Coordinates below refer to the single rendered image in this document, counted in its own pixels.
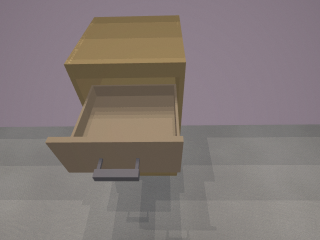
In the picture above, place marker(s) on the drawer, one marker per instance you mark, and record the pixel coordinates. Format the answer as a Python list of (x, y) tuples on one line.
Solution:
[(119, 123)]

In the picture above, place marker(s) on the handle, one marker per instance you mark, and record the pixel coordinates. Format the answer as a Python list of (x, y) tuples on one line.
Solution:
[(116, 174)]

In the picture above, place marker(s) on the cabinet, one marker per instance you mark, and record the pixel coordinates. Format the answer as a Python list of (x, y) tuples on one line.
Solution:
[(130, 50)]

